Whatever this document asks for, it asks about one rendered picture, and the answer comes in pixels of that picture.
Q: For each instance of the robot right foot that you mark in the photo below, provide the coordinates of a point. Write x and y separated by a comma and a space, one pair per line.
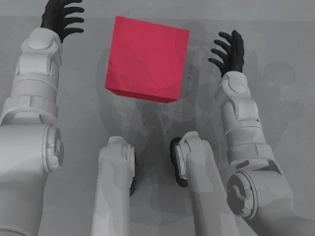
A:
180, 181

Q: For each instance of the right robot hand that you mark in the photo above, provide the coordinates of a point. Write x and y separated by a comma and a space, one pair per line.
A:
234, 60

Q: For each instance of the left robot forearm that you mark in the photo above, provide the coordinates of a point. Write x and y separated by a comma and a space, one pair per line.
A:
36, 81

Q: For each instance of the right robot forearm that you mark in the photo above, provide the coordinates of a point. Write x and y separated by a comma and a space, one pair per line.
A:
247, 148

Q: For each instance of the robot right shin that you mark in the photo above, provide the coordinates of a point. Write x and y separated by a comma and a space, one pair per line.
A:
192, 135

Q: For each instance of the carton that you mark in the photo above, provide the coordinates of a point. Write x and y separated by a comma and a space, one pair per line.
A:
146, 60

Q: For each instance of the right robot upper arm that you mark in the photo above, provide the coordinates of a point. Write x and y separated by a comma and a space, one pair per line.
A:
264, 200

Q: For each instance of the left robot upper arm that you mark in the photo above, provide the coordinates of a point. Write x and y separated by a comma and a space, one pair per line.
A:
28, 153

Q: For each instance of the left robot hand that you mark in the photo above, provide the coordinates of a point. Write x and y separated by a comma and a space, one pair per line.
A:
54, 17

